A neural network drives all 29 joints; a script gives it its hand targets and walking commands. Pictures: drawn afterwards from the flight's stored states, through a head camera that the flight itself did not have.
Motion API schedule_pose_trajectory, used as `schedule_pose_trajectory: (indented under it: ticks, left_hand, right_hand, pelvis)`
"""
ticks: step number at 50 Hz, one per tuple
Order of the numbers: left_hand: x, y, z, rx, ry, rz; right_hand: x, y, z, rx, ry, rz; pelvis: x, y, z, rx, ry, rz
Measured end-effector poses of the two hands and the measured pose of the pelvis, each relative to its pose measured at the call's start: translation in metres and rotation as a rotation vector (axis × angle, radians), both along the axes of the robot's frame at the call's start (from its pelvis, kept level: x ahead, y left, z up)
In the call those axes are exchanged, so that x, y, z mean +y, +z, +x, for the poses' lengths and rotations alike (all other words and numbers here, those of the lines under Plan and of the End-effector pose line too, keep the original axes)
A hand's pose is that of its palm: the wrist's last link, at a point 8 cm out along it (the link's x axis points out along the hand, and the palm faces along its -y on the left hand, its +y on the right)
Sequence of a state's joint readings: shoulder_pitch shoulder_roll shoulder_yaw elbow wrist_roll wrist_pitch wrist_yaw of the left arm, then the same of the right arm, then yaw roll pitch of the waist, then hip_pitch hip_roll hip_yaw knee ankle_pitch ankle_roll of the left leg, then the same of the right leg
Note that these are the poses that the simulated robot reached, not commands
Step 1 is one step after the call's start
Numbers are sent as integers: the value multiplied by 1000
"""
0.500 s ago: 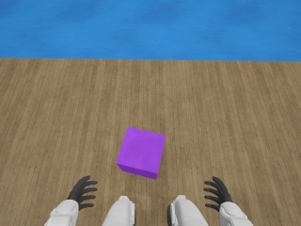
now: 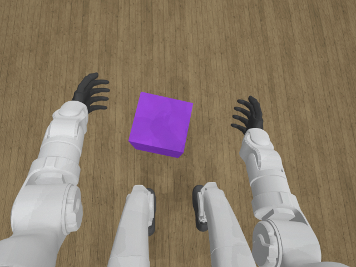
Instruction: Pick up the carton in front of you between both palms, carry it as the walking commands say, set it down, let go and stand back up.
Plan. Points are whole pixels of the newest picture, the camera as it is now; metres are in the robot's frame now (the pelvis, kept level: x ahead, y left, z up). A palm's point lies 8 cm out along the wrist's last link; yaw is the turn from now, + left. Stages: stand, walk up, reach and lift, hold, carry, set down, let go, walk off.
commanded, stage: reach and lift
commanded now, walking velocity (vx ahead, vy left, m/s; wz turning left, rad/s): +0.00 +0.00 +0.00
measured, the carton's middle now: (161, 128) +0.48 +0.02 -0.54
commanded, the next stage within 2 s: none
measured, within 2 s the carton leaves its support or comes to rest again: leaves its support in 1.96 s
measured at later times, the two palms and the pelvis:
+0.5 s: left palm (96, 81) +0.54 +0.20 -0.18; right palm (233, 107) +0.46 -0.18 -0.17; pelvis +0.02 +0.00 -0.05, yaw -2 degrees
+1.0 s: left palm (116, 114) +0.52 +0.19 -0.42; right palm (212, 129) +0.45 -0.17 -0.41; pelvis -0.04 -0.01 -0.25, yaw -4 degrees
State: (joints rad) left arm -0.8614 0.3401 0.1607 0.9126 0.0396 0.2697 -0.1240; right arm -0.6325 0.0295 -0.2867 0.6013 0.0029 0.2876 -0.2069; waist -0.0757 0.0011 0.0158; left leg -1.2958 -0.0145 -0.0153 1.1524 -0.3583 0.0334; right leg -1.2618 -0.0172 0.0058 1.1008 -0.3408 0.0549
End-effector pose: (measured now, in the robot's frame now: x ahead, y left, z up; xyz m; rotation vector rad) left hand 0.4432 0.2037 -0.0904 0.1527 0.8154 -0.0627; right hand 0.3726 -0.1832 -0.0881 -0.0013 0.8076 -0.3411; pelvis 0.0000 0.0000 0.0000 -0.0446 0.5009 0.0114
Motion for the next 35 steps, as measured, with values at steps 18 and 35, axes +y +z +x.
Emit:
schedule_pose_trajectory:
  ticks: [18,35]
  left_hand:
    - [0,-32,105,-132,-22,-22]
    - [-4,-207,73,-80,31,-18]
  right_hand:
    - [7,-35,83,-136,-17,-25]
    - [7,-200,72,-72,23,4]
  pelvis:
    - [4,-16,15,252,-11,-22]
    - [-11,-131,-3,378,-22,-36]
